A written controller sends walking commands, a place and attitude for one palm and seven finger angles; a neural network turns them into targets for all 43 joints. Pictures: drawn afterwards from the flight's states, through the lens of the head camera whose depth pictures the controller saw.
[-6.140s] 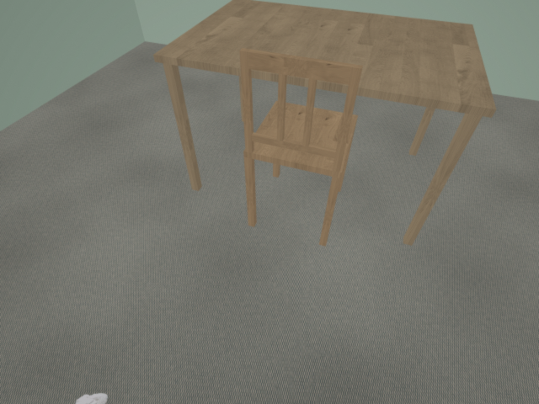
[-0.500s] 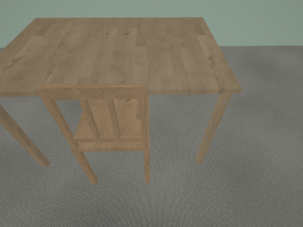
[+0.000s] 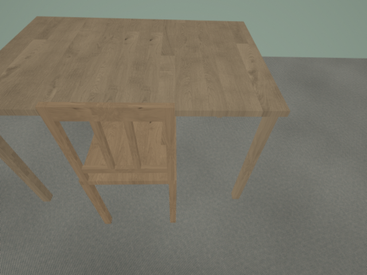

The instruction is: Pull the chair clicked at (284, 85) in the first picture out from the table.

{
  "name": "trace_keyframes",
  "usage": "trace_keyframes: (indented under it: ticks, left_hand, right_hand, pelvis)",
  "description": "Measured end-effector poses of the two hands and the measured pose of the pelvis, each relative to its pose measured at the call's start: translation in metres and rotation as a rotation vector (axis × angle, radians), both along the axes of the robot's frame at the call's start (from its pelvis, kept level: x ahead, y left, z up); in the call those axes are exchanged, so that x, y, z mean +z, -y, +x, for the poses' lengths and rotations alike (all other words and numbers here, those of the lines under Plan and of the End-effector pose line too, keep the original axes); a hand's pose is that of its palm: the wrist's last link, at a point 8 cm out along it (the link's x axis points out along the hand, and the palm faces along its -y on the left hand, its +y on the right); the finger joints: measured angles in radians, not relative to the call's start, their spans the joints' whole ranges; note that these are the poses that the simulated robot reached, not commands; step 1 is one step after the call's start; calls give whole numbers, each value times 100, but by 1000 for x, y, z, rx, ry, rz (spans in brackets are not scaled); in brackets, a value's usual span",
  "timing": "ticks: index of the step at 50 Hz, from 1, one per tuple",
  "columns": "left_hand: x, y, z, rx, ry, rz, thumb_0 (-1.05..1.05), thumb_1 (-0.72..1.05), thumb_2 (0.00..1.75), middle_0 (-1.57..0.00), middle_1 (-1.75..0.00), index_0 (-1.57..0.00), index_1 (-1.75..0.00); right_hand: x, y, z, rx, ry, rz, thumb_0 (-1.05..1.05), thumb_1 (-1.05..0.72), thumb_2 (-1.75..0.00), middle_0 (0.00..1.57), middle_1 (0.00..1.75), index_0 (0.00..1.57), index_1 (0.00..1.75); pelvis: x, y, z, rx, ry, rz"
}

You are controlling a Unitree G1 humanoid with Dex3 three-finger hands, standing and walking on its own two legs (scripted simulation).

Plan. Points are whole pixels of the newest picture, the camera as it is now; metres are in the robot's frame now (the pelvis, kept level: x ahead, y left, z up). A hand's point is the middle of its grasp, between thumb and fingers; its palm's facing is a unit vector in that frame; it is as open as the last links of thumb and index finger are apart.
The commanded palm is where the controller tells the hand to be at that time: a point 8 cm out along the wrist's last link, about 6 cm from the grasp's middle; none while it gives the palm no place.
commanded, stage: look again from close up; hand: left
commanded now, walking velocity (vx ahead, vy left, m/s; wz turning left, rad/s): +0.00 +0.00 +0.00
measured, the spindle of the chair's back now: (104, 146) +0.51 +0.30 -0.11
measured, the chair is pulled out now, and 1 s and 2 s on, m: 0.00 0.00 0.00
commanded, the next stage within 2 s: shuffle to correct the standing spot in 0.02 s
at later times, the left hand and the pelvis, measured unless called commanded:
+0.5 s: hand out of the picture +0.00 +0.17 -0.19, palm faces +0.13 -0.97 -0.19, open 7.4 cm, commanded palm none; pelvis +0.06 +0.00 -0.02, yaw +5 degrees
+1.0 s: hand (116, 267) +0.17 +0.18 -0.18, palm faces +0.09 -0.95 -0.28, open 7.3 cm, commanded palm none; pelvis +0.14 -0.02 -0.02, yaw +4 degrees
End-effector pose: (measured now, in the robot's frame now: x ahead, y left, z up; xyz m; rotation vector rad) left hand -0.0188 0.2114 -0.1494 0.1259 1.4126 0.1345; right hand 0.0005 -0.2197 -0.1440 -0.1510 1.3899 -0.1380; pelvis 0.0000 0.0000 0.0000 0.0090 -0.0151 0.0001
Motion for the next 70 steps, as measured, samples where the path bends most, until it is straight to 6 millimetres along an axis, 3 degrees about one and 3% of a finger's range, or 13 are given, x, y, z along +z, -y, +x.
trace_keyframes:
  ticks: [12,20,24,30,33,36,39,42,48,52,61,66,70]
  left_hand:
    - [-1,-6,6,5,-9,9,0,91,90,-20,-30,-20,-30]
    - [-6,-8,12,56,-26,19,0,91,90,-20,-30,-20,-30]
    - [-11,-7,10,110,-34,21,0,91,90,-20,-30,-20,-30]
    - [-23,-8,-2,135,-164,-31,0,91,90,-20,-30,-20,-30]
    - [-19,-13,21,113,-173,-35,0,91,90,-20,-30,-20,-30]
    - [-12,-17,62,112,-91,-26,0,91,90,-20,-30,-20,-30]
    - [-5,-17,103,111,0,-16,0,91,90,-20,-30,-20,-29]
    - [-1,-21,131,92,36,23,1,94,90,-20,-30,-20,-30]
    - [4,-19,173,55,98,104,1,93,90,-20,-30,-20,-30]
    - [8,-10,185,38,132,130,0,92,90,-20,-30,-20,-30]
    - [13,2,180,61,204,88,0,91,90,-20,-30,-20,-30]
    - [4,-14,155,81,211,67,0,91,90,-20,-30,-20,-30]
    - [-7,-30,131,100,170,46,0,91,90,-20,-30,-20,-30]
  right_hand:
    - [-3,-2,4,0,-14,9,1,-92,-90,20,30,19,30]
    - [-14,-2,15,17,-59,27,1,-91,-90,20,30,19,30]
    - [-17,-3,40,60,-73,18,1,-91,-90,20,30,19,30]
    - [-12,-10,111,86,68,-40,1,-92,-90,20,30,20,30]
    - [-1,-13,124,67,110,-50,1,-92,-90,20,30,19,30]
    - [7,-19,127,81,72,-42,0,-92,-90,20,30,19,30]
    - [8,-24,127,97,19,-19,0,-92,-90,20,30,19,30]
    - [4,-23,129,84,-16,3,1,-92,-90,20,30,20,30]
    - [-19,1,142,45,-38,44,1,-91,-90,21,30,20,30]
    - [-29,25,156,28,-28,34,1,-91,-90,21,30,20,30]
    - [-5,48,179,89,63,-26,0,-92,-90,20,30,19,30]
    - [7,36,178,118,137,-51,0,-91,-90,20,30,19,30]
    - [11,16,153,109,162,-62,0,-91,-90,20,30,19,30]
  pelvis:
    - [-3,-1,10,5,-5,4]
    - [-12,1,35,42,-23,6]
    - [-17,-1,53,76,-25,-9]
    - [-24,-17,82,62,-4,-5]
    - [-16,-19,96,56,0,-9]
    - [-5,-19,106,66,-3,-18]
    - [0,-16,112,77,-4,-22]
    - [1,-8,119,79,-1,-15]
    - [-12,16,135,72,-1,13]
    - [-17,27,134,82,-3,11]
    - [-6,28,111,88,-15,34]
    - [-9,15,94,85,-10,23]
    - [-11,1,84,77,15,11]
